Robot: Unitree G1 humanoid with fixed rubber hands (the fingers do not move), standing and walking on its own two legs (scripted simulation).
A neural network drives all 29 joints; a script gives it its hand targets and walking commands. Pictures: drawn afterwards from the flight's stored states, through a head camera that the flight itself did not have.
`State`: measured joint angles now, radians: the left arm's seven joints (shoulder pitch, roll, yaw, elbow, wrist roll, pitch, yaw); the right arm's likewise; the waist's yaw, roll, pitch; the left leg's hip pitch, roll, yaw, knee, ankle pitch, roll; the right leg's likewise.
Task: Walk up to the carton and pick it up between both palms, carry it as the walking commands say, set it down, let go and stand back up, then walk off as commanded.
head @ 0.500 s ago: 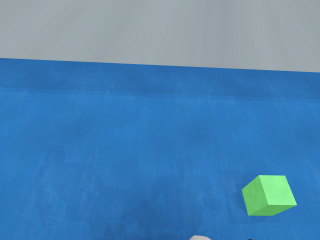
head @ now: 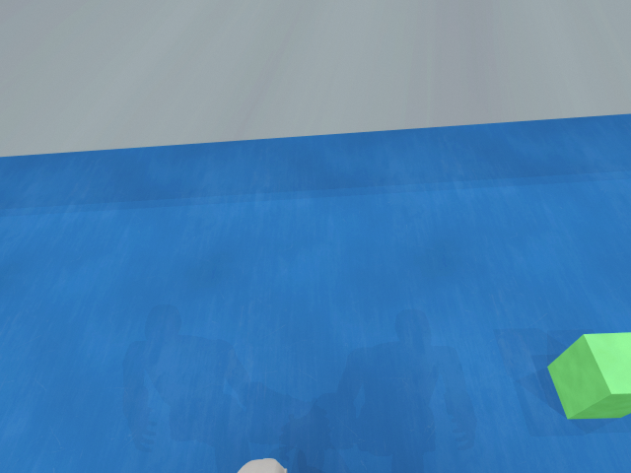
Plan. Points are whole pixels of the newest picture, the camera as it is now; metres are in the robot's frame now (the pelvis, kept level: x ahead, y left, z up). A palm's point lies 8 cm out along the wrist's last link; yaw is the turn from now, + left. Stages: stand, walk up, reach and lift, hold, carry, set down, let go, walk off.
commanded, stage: walk off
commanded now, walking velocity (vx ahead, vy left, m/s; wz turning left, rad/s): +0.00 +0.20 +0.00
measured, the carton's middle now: (602, 377) +0.43 -0.73 -0.66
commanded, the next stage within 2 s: stand in 1.44 s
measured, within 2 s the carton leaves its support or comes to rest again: neither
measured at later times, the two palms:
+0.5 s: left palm out of the picture +0.05 +0.40 -0.14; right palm out of the picture +0.03 -0.09 -0.15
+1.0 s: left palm out of the picture -0.04 +0.57 -0.15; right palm out of the picture +0.06 +0.03 -0.13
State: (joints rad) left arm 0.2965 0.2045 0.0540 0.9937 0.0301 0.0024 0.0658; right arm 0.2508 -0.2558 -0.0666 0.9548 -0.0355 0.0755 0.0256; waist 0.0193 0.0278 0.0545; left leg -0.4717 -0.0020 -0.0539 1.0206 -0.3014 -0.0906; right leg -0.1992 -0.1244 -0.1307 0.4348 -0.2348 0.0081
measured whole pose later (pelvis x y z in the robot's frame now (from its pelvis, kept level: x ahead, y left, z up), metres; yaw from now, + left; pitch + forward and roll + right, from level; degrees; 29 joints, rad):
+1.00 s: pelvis -0.03 +0.29 -0.02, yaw +0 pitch +0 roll +1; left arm 0.29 0.29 0.10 1.00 0.04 0.05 0.06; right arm 0.18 -0.24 -0.05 0.91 -0.04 0.05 0.03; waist 0.04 -0.05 0.08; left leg -0.29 0.04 0.09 0.54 -0.23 -0.01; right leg -0.37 -0.17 -0.02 0.80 -0.51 0.04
